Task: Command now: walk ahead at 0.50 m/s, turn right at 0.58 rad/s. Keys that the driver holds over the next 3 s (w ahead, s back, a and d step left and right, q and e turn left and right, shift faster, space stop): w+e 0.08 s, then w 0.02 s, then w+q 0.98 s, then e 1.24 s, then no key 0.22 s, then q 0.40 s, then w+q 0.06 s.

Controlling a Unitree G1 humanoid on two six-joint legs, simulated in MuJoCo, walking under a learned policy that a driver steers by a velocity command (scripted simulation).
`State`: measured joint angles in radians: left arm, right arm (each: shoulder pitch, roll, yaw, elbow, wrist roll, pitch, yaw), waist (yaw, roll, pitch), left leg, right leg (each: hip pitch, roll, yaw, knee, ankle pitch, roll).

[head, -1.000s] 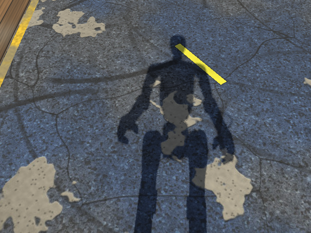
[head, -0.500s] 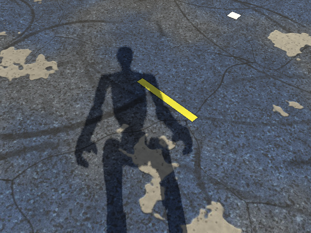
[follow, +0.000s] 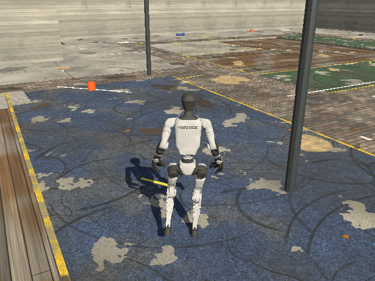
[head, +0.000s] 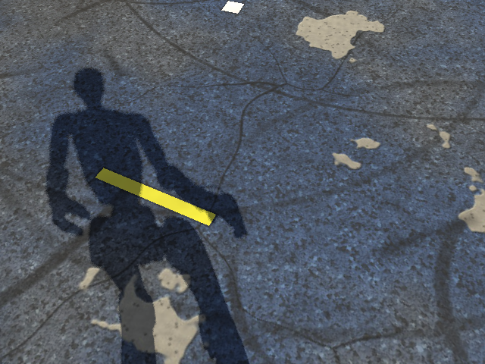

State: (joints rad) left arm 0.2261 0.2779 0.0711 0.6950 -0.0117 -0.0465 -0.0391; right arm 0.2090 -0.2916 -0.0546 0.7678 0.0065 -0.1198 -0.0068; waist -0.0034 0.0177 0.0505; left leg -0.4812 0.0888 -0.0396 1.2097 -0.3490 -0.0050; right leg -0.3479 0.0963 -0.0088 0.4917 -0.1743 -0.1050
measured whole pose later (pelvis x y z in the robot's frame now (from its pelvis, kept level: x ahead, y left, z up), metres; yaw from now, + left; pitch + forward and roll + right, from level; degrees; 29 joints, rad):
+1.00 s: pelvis +0.57 +0.04 +0.00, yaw +18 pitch +2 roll -1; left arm 0.14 0.26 0.05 0.67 0.01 -0.11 -0.01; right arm 0.36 -0.30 -0.05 0.73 0.02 -0.02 -0.01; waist -0.03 0.04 0.00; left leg -0.40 -0.04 -0.11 1.15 -0.42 0.02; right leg -0.34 0.04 -0.01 0.48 -0.18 -0.02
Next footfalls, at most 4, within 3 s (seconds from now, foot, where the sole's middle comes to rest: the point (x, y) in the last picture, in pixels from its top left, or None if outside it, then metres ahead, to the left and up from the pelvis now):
0.38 left None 0.40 0.13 -0.77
0.88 right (271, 279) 0.69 -0.04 -0.77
1.32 left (166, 242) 0.82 0.29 -0.77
1.72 right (250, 237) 0.83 0.02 -0.77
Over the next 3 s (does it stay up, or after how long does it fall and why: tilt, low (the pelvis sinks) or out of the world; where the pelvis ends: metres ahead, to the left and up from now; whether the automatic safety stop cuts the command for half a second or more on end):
stays up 0.77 0.12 0.00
